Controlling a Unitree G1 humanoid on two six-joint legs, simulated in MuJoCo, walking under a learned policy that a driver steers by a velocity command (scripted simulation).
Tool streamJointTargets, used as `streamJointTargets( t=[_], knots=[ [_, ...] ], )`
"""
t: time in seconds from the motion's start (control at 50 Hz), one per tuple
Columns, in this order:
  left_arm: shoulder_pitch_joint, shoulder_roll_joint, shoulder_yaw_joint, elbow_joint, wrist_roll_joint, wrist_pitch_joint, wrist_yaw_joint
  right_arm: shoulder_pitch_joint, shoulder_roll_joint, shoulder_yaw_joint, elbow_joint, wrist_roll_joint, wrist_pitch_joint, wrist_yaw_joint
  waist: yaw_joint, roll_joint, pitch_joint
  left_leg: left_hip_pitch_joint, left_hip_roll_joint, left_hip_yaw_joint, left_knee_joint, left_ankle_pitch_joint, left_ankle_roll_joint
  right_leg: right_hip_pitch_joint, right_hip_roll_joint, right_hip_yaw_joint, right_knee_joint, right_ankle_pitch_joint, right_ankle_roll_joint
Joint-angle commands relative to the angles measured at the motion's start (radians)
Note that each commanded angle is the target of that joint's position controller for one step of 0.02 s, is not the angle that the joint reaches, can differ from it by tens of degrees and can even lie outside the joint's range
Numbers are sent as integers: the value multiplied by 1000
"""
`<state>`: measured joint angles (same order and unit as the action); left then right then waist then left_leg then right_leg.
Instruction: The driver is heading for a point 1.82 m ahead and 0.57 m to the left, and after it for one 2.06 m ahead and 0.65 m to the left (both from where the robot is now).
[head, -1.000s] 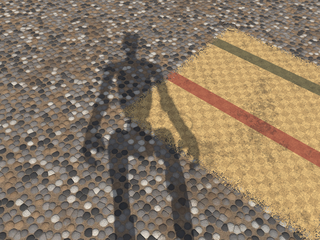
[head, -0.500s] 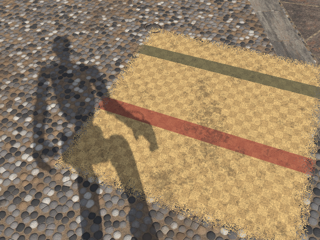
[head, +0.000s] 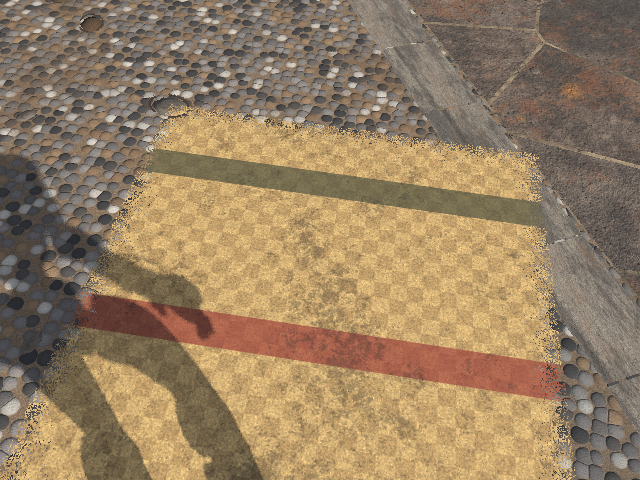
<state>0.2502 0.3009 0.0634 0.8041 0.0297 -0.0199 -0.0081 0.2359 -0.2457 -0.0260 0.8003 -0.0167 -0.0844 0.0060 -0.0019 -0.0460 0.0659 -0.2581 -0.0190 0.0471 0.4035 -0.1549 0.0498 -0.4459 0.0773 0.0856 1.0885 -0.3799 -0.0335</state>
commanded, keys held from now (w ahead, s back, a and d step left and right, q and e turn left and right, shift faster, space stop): q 0.92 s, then no key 0.08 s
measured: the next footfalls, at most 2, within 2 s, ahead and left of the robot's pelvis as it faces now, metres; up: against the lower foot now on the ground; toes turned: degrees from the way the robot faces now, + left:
right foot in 0.26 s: +0.16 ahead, -0.10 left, +0.00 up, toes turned +7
left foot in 0.66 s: +0.05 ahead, +0.10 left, +0.00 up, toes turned +22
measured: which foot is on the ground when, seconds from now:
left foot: down 0.00-0.26, up 0.28-0.64, down 0.66-1.00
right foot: up 0.00-0.24, down 0.26-0.66, up 0.68-1.00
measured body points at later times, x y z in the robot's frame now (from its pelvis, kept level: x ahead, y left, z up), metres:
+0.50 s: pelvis +0.06 -0.02 +0.00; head +0.09 -0.02 +0.45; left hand +0.12 +0.27 -0.11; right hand +0.22 -0.27 -0.13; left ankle +0.02 +0.09 -0.68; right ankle +0.12 -0.10 -0.74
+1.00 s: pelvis +0.03 +0.02 +0.00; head +0.05 +0.05 +0.45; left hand -0.01 +0.31 -0.13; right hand +0.27 -0.18 -0.10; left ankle +0.01 +0.09 -0.74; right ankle +0.11 -0.11 -0.69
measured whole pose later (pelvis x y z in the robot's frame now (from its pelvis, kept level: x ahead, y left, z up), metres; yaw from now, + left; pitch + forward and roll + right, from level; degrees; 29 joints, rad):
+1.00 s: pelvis +0.03 +0.02 +0.00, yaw +31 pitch +1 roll -1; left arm 0.19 0.30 0.06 0.76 0.02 0.06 0.02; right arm 0.23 -0.29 -0.06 0.73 -0.01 0.05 0.00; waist -0.01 -0.02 0.06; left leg -0.24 -0.11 -0.13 0.42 -0.19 0.08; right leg -0.44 0.00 0.04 0.89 -0.38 0.04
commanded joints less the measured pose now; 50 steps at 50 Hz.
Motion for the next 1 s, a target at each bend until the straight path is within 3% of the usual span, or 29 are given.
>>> streamJointTargets(
  t=[0.02, 0.08, 0.16, 0.22, 0.24, 0.26, 0.28, 0.3, 0.32, 0.34, 0.36, 0.4, 0.46, 0.52, 0.58, 0.62, 0.64, 0.66, 0.68, 0.7, 0.72, 0.74, 0.76, 0.78, 0.8, 0.84, 0.92, 1.0],
  knots=[
    [126, 25, -1, -15, 6, 11, -6, 28, -111, -16, -10, 9, -19, 3, 55, 168, -144, 132, 231, -166, -92, 856, 155, 4, -33, -20, -85, 48, 29],
    [31, -9, -27, -27, 4, 13, -1, 37, -127, -19, 11, 9, 3, 3, 29, 183, -139, 93, 178, -130, -79, 833, 142, 74, -49, -84, -298, 124, 50],
    [-43, 22, -31, -43, -14, 13, 23, 84, -174, -43, 30, 9, 36, 2, -4, 188, -134, 94, 189, -210, -33, 673, 141, 114, -37, -88, -414, 151, 44],
    [-15, 30, -29, -41, -12, 0, 42, 50, -178, -54, 18, 19, 64, -6, 31, 159, -102, 28, 176, -289, 40, 411, 104, 230, -46, -78, -620, 224, 15],
    [11, 62, -21, -39, 0, -8, 50, 49, -157, -52, 6, 24, 68, -8, 35, 112, -110, -40, 144, -301, 91, 252, 64, 319, -119, -10, -685, 293, -4],
    [43, 125, -10, -52, 12, -14, 61, 69, -88, -36, -24, 24, 69, -8, 24, -51, -159, -121, 62, -230, 255, -34, 20, 418, -340, 170, -726, 479, -52],
    [25, 196, 12, -51, -13, 5, 57, 129, -59, -33, -31, 26, 82, -18, 10, -240, -160, -228, -100, -56, 436, -466, -2, 402, -498, 325, -763, 677, -204],
    [42, 133, 3, -58, -22, 11, 55, 131, -130, -52, -11, -1, 99, -22, 25, -136, -156, -246, -54, -71, 634, -520, -11, 372, -506, 329, -774, 672, -265],
    [-3, 77, -13, -67, -21, 11, 57, 115, -139, -64, -1, -5, 111, -19, 0, -62, -113, -253, -28, -93, 700, -455, -19, 325, -451, 245, -784, 624, -252],
    [-66, 47, -22, -81, -15, 15, 60, 110, -131, -67, 2, -4, 122, -17, -27, -43, -89, -243, -6, -96, 717, -395, -35, 284, -399, 162, -799, 570, -215],
    [-93, 42, -24, -87, -11, 15, 66, 98, -129, -70, -2, -7, 132, -11, -36, -70, -78, -242, 4, -89, 720, -347, -49, 271, -366, 104, -808, 557, -192],
    [-92, 48, -20, -87, -4, 14, 66, 98, -115, -68, -4, -4, 145, 0, -35, -81, -92, -224, -5, -63, 717, -301, -77, 274, -327, 15, -792, 613, -183],
    [-63, 65, -10, -76, -3, 14, 61, 45, -96, -60, -35, 4, 160, 16, -12, -91, -106, -208, 8, -46, 603, -280, -90, 302, -340, -27, -785, 547, -186],
    [-60, 95, 2, -74, 3, 18, 48, -8, -87, -50, -71, 6, 167, 29, 10, -116, -110, -128, 19, -15, 449, -284, -75, 281, -355, -58, -772, 462, -179],
    [-49, 130, 18, -67, 5, 25, 34, -25, -103, -50, -96, 12, 163, 34, 20, -127, -124, -65, 10, 23, 341, -294, -51, 282, -383, -67, -733, 460, -171],
    [-65, 148, 27, -68, -4, 34, 30, 4, -98, -49, -97, 12, 153, 35, -9, -105, -128, 24, -3, 47, 186, -212, -25, 252, -378, -99, -668, 417, -129],
    [-56, 146, 29, -61, -7, 38, 29, 30, -107, -51, -90, 8, 143, 31, -26, -64, -125, 103, -11, 28, 62, -123, -9, 196, -361, -135, -606, 339, -77],
    [-16, 114, 26, -56, -3, 43, 23, 45, -164, -64, -89, -5, 130, 20, -25, 102, -96, 159, 89, -158, -103, -101, 18, 87, -295, -211, -441, 168, 1],
    [-16, 27, 3, -119, -2, 53, 24, 36, -321, -96, -126, -7, 122, 14, 1, 376, -58, 195, 391, -577, -143, 199, 131, -176, -107, -265, -229, -251, 84],
    [-132, 67, 5, -138, 6, 68, 41, 114, -330, -111, -105, -11, 125, 7, -90, 262, -54, 110, 410, -557, -136, 271, 236, -174, -94, -105, -79, -253, 77],
    [-125, 70, 8, -133, -11, 74, 39, 73, -272, -95, -100, -6, 127, 0, -42, 197, -30, 82, 340, -468, -130, 224, 228, -164, -110, -62, -33, -163, 70],
    [-96, 77, 13, -113, -23, 67, 33, -9, -226, -82, -112, 2, 131, -5, 0, 171, -9, 60, 262, -388, -132, 161, 184, -147, -119, -47, -46, -64, 61],
    [-72, 92, 19, -98, -14, 60, 30, -62, -206, -76, -127, 6, 131, -7, 20, 187, -25, 82, 210, -350, -122, 174, 155, -142, -111, -52, -45, -11, 58],
    [-45, 101, 23, -82, 0, 59, 25, -73, -187, -71, -136, 11, 129, -9, 21, 191, -55, 104, 185, -324, -107, 245, 155, -127, -102, -62, -20, 18, 62],
    [-36, 99, 24, -79, 3, 59, 21, -57, -179, -68, -136, 14, 127, -6, 18, 167, -87, 126, 180, -322, -96, 292, 158, -116, -93, -62, -3, 24, 67],
    [-48, 80, 20, -89, -5, 62, 18, -17, -193, -74, -128, 17, 121, -3, 5, 139, -102, 167, 184, -344, -85, 308, 167, -132, -90, -54, -24, 28, 76],
    [-92, 75, 15, -112, -8, 68, 26, 36, -207, -81, -120, 9, 121, -7, -28, 169, -85, 202, 187, -420, -80, 225, 184, -152, -82, -40, -142, 6, 83],
    [-94, 66, 6, -115, -15, 64, 30, 39, -204, -77, -120, -2, 121, -8, -38, 166, -100, 166, 187, -440, -62, 239, 189, -53, -71, -48, -249, -21, 67]
  ],
)
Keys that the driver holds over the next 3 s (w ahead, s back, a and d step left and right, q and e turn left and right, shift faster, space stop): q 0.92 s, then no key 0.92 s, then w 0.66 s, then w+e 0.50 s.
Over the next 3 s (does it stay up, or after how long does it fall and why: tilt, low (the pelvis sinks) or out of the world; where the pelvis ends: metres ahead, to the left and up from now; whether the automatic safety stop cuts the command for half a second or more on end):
stays up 0.44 0.24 -0.01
